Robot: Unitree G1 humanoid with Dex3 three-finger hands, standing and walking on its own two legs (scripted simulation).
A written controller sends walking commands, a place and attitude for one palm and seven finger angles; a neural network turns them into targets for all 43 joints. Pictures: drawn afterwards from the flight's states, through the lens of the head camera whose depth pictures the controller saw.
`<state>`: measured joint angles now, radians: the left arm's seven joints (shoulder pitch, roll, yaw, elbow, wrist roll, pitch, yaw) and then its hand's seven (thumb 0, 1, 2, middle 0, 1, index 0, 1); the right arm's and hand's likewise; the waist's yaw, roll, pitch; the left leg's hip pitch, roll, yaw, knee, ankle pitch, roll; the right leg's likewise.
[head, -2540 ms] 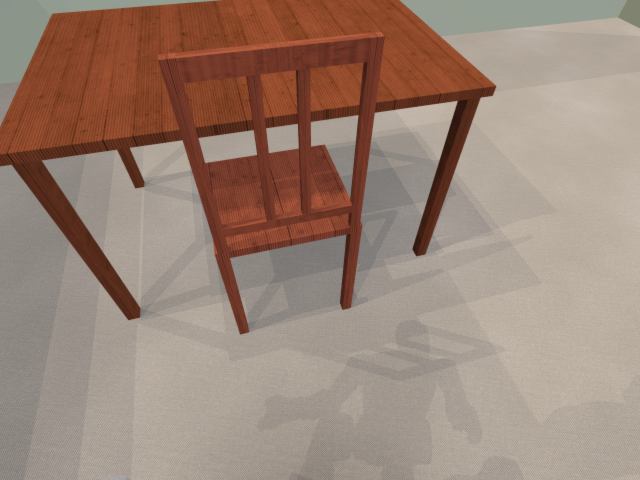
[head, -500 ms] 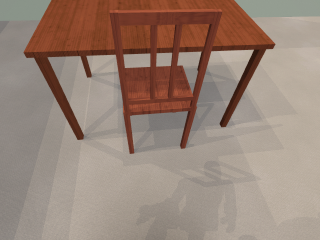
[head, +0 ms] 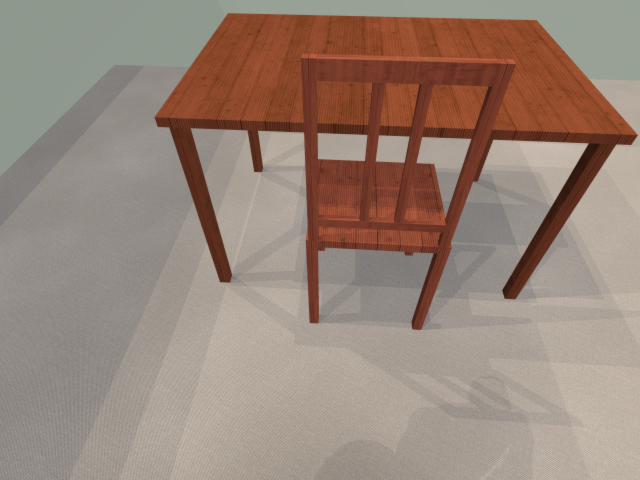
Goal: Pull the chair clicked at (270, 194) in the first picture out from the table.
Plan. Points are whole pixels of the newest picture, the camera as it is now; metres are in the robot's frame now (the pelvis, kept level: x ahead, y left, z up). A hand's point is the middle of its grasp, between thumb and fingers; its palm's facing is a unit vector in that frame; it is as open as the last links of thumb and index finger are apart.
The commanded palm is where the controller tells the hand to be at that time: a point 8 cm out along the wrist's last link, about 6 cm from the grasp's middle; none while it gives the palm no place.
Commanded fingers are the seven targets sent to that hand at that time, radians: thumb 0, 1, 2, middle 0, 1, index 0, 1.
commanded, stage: take the last steps up to it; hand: left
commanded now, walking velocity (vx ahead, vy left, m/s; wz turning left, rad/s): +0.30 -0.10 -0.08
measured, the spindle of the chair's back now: (370, 160) +0.79 -0.05 -0.05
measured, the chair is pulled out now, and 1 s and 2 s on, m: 0.00 0.00 0.00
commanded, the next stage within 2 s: come to a stop and stand still in 0.82 s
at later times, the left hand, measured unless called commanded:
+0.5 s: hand (227, 441) +0.21 +0.17 -0.18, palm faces -0.08 -0.98 -0.18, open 7.3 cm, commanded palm none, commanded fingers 0.00 0.90 0.90 -0.20 -0.30 -0.20 -0.30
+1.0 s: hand (268, 387) +0.31 +0.12 -0.19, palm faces +0.01 -0.99 -0.13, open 7.3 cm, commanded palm none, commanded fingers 0.00 0.90 0.90 -0.20 -0.30 -0.20 -0.30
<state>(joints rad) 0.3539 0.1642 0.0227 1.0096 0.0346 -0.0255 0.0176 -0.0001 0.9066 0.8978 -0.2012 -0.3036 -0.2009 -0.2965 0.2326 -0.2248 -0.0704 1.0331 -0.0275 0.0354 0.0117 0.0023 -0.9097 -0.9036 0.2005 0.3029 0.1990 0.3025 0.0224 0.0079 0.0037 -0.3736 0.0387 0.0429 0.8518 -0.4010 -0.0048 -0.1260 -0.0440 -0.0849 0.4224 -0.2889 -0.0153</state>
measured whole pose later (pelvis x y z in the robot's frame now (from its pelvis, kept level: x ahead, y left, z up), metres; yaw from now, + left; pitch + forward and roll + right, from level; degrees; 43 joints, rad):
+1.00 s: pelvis +0.29 -0.05 -0.01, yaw -2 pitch +0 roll -1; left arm 0.28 0.18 0.05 1.09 0.02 0.00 0.00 0.00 0.92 0.90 -0.20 -0.30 -0.20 -0.30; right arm 0.25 -0.13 -0.03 1.04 -0.03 -0.06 -0.04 0.00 -0.94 -0.90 0.20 0.30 0.20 0.30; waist 0.00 -0.06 0.02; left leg -0.27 0.03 0.14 0.53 -0.26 0.05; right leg -0.36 -0.02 -0.07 0.92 -0.43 -0.02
